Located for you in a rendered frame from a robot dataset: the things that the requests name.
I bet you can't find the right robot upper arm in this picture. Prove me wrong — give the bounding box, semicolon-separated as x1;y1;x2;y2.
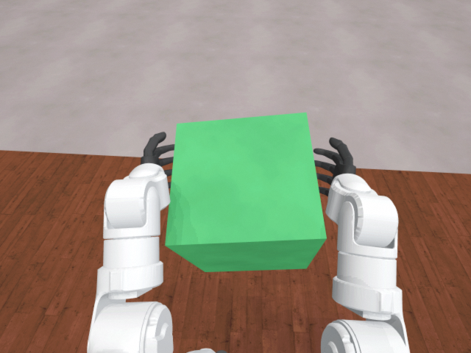
321;319;408;353

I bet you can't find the left robot upper arm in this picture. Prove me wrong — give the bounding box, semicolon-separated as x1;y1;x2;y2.
88;302;174;353

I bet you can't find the robot left forearm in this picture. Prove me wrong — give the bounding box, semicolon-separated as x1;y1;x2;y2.
87;163;170;353

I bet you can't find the robot left hand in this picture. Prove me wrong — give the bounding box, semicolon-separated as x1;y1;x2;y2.
141;132;174;188

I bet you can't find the robot right hand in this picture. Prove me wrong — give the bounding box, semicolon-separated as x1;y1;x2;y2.
314;138;356;196

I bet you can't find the carton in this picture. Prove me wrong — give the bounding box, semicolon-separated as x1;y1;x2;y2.
165;113;327;272

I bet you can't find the robot right forearm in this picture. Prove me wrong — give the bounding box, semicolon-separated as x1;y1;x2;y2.
325;174;410;353

